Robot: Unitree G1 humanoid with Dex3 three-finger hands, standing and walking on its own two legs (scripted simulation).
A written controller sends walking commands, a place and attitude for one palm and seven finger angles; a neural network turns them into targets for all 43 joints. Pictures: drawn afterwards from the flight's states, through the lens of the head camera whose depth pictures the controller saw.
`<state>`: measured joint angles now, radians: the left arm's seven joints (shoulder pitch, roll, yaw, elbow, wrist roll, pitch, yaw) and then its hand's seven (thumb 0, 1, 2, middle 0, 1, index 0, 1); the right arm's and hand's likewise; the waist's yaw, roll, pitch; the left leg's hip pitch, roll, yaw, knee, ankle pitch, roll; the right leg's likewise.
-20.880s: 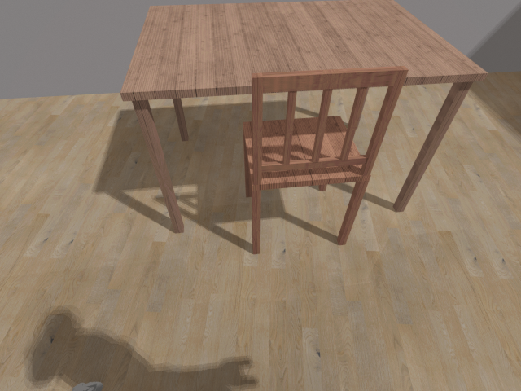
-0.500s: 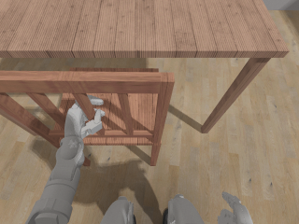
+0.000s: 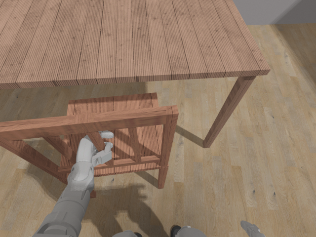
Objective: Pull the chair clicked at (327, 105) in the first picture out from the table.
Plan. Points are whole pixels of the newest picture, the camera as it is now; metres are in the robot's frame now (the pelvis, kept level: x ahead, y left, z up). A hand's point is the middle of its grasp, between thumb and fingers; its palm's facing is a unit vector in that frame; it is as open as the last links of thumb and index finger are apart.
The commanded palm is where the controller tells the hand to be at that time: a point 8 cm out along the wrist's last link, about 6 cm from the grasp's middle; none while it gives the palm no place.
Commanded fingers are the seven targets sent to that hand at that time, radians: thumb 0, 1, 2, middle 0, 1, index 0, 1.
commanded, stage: step backward, pulling the chair out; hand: left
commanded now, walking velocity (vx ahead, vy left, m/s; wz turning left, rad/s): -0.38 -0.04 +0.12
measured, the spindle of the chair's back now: (102, 148) +0.36 +0.17 -0.09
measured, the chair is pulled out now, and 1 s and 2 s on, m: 0.09 0.23 0.48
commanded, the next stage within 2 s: none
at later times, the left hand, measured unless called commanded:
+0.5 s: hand (113, 179) +0.26 +0.12 -0.06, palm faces +0.01 -0.99 -0.14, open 5.2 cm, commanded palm +0.26 +0.17 -0.06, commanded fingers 0.00 0.90 0.90 -0.50 -1.45 -0.50 -1.45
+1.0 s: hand (112, 205) +0.20 +0.12 -0.06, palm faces +0.01 -0.99 -0.15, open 5.3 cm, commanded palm +0.18 +0.17 -0.06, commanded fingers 0.00 0.90 0.90 -0.50 -1.45 -0.50 -1.45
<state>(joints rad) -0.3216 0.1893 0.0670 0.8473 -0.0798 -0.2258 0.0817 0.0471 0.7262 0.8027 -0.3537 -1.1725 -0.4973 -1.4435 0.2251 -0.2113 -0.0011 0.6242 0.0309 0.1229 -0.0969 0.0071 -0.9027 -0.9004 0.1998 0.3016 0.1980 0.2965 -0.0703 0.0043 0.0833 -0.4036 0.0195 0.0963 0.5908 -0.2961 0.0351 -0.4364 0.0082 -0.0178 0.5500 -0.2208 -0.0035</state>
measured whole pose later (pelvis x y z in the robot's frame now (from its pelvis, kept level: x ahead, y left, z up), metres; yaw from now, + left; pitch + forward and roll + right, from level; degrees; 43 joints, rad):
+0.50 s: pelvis -0.06 +0.00 +0.00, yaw +3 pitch +3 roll -1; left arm -0.37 0.14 -0.06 0.95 -0.07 -0.22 0.11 0.04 0.72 0.78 -0.32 -1.19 -0.50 -1.44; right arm 0.23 -0.26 -0.01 0.68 0.05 0.05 -0.13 0.01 -0.90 -0.90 0.20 0.30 0.20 0.30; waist -0.05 0.00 0.09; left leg -0.42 0.00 0.06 0.55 -0.18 0.05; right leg -0.44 -0.01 -0.02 0.65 -0.32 -0.01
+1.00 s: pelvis -0.14 -0.01 +0.00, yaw +4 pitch +3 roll +0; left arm -0.42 0.14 -0.03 0.91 -0.04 -0.17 0.10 0.05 0.69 0.81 -0.31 -1.22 -0.50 -1.44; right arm 0.19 -0.30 -0.03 0.73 0.03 0.05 -0.13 0.01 -0.90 -0.90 0.20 0.30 0.20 0.30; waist -0.05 -0.01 0.13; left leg -0.34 0.00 -0.03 0.55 -0.27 -0.02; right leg -0.42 -0.08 -0.02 0.57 -0.16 0.04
